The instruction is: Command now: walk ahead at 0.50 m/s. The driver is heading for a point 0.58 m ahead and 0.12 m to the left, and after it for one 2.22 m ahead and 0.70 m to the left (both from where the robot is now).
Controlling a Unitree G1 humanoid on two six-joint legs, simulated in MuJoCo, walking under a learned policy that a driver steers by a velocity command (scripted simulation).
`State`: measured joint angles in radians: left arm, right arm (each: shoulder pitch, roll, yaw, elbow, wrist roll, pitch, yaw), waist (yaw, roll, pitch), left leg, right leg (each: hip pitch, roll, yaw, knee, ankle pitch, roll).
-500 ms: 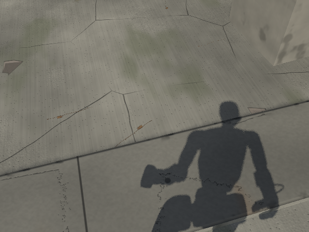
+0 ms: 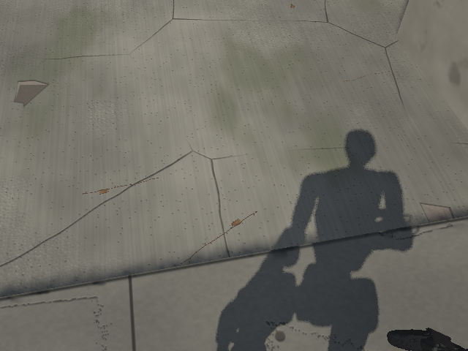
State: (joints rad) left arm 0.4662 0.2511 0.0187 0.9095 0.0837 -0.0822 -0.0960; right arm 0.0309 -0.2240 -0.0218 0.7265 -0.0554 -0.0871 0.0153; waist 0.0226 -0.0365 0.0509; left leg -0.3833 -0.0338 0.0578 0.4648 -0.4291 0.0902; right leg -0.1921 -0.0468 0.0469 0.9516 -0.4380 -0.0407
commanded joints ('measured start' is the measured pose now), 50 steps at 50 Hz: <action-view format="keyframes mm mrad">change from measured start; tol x32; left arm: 1 -105 98 21 -115 -8 -24 52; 15 393 157 31 78 12 -45 60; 18 -15 164 37 -23 -20 -34 37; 35 178 11 -14 9 23 -47 42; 50 -416 -1 3 -198 -39 8 48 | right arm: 1 289 -99 -37 76 20 -17 -16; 29 -160 -5 40 -122 16 21 73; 36 684 -178 -40 125 -7 5 23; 50 362 -127 -33 143 15 -66 53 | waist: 1 -104 141 -166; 17 -74 -161 185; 31 46 -127 -4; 35 -144 177 -478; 38 -124 118 -30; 50 -9 106 -80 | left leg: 1 478 339 -315 -148 573 180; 10 -6 255 -102 -132 446 70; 15 -400 -103 -142 983 -255 7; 18 -758 42 -277 1204 15 -15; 31 -254 18 98 308 187 9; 35 808 264 -451 139 408 332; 38 303 348 -543 -154 -18 207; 50 57 165 -130 -216 863 140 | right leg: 1 -429 -61 59 275 -38 -13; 13 217 31 -153 -364 192 60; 16 207 -357 566 -572 888 -403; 17 -16 -469 746 -703 479 -463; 24 -81 -129 84 -798 315 -202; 33 201 -194 -59 -562 1231 -128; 34 -27 -114 -96 -326 1140 -56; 36 -531 137 21 348 -35 11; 41 -548 -35 82 487 209 -73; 50 -282 8 -58 -248 428 100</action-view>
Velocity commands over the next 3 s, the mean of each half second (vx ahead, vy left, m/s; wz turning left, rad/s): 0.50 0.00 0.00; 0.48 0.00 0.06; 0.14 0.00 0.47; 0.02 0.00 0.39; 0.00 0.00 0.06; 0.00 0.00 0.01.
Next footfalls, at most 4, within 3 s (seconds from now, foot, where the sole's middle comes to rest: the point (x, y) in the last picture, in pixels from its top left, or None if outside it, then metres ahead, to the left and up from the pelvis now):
0.24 right None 0.10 -0.12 -0.78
0.66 left None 0.39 0.11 -0.74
1.12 right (283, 279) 0.62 -0.10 -0.74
1.56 left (202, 330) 0.47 0.12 -0.74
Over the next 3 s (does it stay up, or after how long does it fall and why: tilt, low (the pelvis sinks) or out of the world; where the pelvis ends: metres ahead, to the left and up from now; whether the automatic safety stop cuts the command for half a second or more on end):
stays up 0.47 0.00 0.03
